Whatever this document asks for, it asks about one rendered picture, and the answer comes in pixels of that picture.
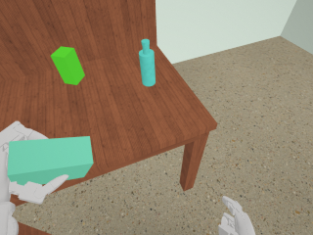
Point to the sponge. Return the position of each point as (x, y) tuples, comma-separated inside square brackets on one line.
[(42, 160)]

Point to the robot left hand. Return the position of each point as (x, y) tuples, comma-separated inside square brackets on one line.
[(30, 192)]

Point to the table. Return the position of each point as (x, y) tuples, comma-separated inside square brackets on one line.
[(127, 121)]

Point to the robot left forearm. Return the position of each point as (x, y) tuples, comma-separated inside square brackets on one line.
[(8, 225)]

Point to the robot right hand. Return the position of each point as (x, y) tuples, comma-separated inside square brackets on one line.
[(240, 224)]

